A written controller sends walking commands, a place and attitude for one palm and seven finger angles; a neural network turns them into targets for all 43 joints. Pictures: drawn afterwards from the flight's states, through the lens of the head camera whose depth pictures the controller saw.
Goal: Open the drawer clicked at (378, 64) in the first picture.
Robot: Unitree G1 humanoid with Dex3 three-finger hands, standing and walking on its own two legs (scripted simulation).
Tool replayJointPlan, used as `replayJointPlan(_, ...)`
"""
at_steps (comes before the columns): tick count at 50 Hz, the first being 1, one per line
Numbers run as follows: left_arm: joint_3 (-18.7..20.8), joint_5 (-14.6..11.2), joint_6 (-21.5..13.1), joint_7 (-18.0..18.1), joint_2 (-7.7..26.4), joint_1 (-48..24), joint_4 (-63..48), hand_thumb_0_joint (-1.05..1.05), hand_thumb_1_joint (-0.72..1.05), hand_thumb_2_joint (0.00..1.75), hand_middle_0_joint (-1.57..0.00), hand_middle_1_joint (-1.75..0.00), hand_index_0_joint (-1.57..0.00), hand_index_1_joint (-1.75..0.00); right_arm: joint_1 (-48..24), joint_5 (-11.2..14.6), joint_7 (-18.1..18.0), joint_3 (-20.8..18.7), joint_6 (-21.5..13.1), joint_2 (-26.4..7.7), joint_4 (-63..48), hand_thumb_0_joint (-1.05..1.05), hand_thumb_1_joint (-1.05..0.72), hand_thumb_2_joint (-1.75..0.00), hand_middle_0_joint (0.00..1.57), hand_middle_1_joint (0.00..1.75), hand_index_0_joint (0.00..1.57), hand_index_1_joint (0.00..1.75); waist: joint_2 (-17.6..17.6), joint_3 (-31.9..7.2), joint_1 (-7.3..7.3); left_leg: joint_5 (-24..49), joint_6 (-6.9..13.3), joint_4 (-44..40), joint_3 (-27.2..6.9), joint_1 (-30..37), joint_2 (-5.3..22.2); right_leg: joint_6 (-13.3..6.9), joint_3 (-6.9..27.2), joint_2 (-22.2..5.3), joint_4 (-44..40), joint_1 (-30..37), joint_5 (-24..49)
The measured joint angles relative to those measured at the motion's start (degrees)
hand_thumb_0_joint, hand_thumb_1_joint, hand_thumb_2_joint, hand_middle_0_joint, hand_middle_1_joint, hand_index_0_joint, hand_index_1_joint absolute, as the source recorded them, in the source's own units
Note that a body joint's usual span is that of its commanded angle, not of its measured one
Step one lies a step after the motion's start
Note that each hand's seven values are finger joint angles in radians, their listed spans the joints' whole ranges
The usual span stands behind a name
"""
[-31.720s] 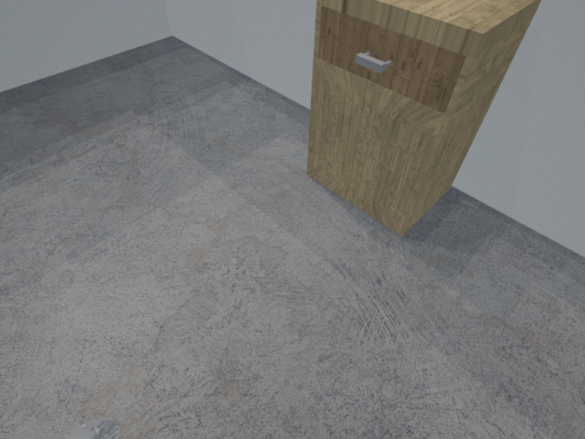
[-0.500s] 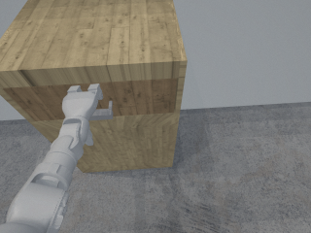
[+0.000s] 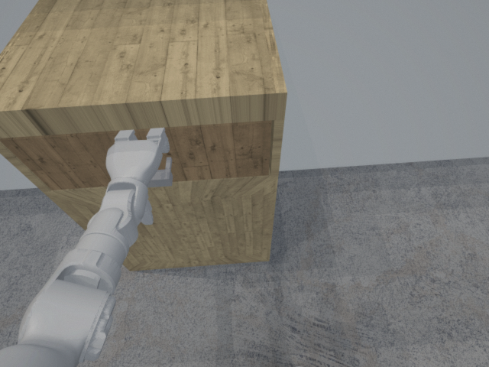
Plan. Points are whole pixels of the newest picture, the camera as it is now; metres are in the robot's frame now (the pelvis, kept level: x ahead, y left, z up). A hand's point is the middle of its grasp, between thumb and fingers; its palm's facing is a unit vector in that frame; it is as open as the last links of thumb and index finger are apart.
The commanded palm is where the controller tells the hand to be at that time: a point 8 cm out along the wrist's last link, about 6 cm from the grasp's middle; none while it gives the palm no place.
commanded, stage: re-aim the fingers above the handle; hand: left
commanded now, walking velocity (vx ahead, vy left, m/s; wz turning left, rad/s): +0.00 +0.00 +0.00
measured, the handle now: (148, 170) +0.51 +0.21 -0.04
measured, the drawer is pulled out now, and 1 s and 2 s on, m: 0.00 0.00 0.00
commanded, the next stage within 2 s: lower the fingers behind the handle in 0.08 s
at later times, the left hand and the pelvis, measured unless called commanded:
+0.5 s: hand (144, 183) +0.45 +0.20 +0.00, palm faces -0.03 -0.02 -1.00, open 13.8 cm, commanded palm +0.43 +0.20 +0.05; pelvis +0.00 +0.00 -0.01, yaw +0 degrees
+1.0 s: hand (144, 191) +0.45 +0.21 -0.04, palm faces -0.02 -0.02 -1.00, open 13.8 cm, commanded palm +0.43 +0.21 +0.02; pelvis -0.01 +0.01 -0.03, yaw -1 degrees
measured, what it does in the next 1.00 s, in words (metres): stands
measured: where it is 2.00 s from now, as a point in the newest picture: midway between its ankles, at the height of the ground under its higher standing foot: outside the picture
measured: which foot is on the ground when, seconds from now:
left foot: down 0.00-1.00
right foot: down 0.00-1.00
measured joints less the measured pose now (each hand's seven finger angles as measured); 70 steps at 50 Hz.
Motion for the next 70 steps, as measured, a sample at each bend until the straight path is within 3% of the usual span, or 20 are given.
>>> replayJointPlan(6, 1.91, 0.64, 0.53, 1.55, 1.18, -0.48, 1.23, 0.00, -0.49, 0.31, -0.32, -1.20, -0.32, -1.20, 0.42, -0.11, -0.11, -0.09, -0.17, -0.14, 0.34, 0.01, -0.90, -0.90, 0.21, 0.30, 0.20, 0.30, -0.07, 0.03, -0.61, -0.07, -0.14, 0.38, 0.30, -1.04, 0.24, -0.15, 0.30, 0.24, 0.57, -1.29, -0.03)
replayJointPlan(12, 1.54, -0.49, 1.41, 0.40, 2.25, -0.54, 2.03, 0.00, -0.49, 0.31, -0.31, -1.20, -0.31, -1.20, 1.26, 0.18, -0.12, -0.45, -0.25, -0.49, 0.79, 0.01, -0.90, -0.90, 0.20, 0.30, 0.20, 0.30, 0.10, 0.04, -0.56, 0.03, -0.19, 0.02, 0.16, -0.86, 0.34, -0.19, 0.18, 0.36, 0.02, -0.97, 0.13)
replayJointPlan(17, 0.95, -0.47, -0.76, -0.51, 1.90, -0.19, 1.83, 0.00, -0.49, 0.31, -0.31, -1.20, -0.31, -1.20, 1.57, 0.06, -0.19, -0.67, -0.57, -0.67, 0.89, 0.01, -0.90, -0.90, 0.21, 0.30, 0.20, 0.30, -0.20, -0.14, -0.46, -0.15, -0.18, 0.50, -0.09, -1.50, 0.28, -0.19, -0.07, 0.29, 0.33, -1.44, -0.06)
replayJointPlan(22, 2.01, 0.90, -2.50, 1.65, 1.45, 0.29, 1.89, 0.00, -0.49, 0.31, -0.32, -1.20, -0.32, -1.20, 0.99, -0.37, 0.05, -0.80, -0.93, -0.69, 0.79, 0.01, -0.90, -0.90, 0.20, 0.30, 0.20, 0.30, -0.49, -0.59, -0.71, -0.87, -0.11, 2.23, 0.00, -3.52, 0.34, -0.13, 0.04, 0.29, 1.93, -3.45, -0.63)
replayJointPlan(27, 2.61, 1.57, -1.03, 3.99, 1.46, -0.14, 2.96, 0.00, -0.49, 0.31, -0.32, -1.20, -0.32, -1.20, 0.37, -0.66, 0.59, -0.95, -1.11, -0.42, 0.81, 0.01, -0.90, -0.90, 0.20, 0.30, 0.20, 0.30, -0.48, -0.99, -0.86, -1.57, 0.01, 4.12, 0.05, -5.82, 0.36, -0.02, 0.11, 0.27, 3.61, -5.69, -1.18)
replayJointPlan(33, 2.52, 0.85, 0.30, 3.56, 1.49, -0.61, 4.27, 0.00, -0.49, 0.31, -0.31, -1.20, -0.32, -1.20, 0.29, -0.77, 0.76, -0.61, -0.97, 0.13, 1.16, 0.01, -0.90, -0.90, 0.20, 0.30, 0.20, 0.30, -0.39, -1.25, -0.94, -2.08, 0.20, 5.31, -0.03, -7.07, 0.36, 0.17, 0.05, 0.24, 4.44, -6.76, -1.50)
replayJointPlan(43, 3.11, 1.46, -2.81, 3.84, 2.27, -0.58, 4.14, 0.00, -0.49, 0.31, -0.32, -1.20, -0.32, -1.20, 1.41, -1.30, 0.98, -0.69, -1.46, 0.33, 1.32, 0.01, -0.90, -0.90, 0.21, 0.30, 0.20, 0.30, -0.51, -2.02, -1.20, -3.49, 0.53, 8.79, -0.15, -10.85, 0.34, 0.47, -0.03, 0.14, 7.27, -10.22, -2.56)
replayJointPlan(53, 3.09, 1.71, -0.70, 6.92, 1.39, -1.83, 5.16, 0.00, -0.49, 0.31, -0.32, -1.23, -0.32, -1.21, 1.23, -1.70, 1.85, -0.66, -0.95, 0.14, 2.31, 0.01, -0.90, -0.90, 0.21, 0.30, 0.20, 0.30, -0.29, -2.54, -1.57, -4.66, 0.93, 12.08, 0.00, -14.29, 0.35, 0.82, 0.16, 0.07, 10.12, -13.53, -3.40)
replayJointPlan(60, 2.85, 1.30, 0.35, 6.16, 1.65, -3.25, 6.72, 0.00, -0.49, 0.31, -0.31, -1.23, -0.31, -1.22, 1.12, -1.42, 1.75, 0.25, -0.66, 0.18, 1.74, 0.01, -0.90, -0.90, 0.21, 0.30, 0.20, 0.30, -0.49, -2.66, -2.08, -4.46, 1.09, 12.48, 0.27, -14.85, 0.37, 0.95, 0.45, 0.09, 10.52, -14.19, -3.08)
replayJointPlan(70, 2.95, 1.34, -0.99, 6.17, 2.71, -3.05, 5.70, 0.00, -0.49, 0.31, -0.28, -1.24, -0.28, -1.20, 1.82, -1.47, 1.90, -0.01, -1.38, -0.17, 0.76, 0.01, -0.90, -0.90, 0.21, 0.30, 0.20, 0.30, -0.58, -3.40, -2.07, -5.11, 1.19, 15.06, 0.53, -17.57, 0.59, 0.99, 0.73, 0.24, 12.99, -17.02, -3.51)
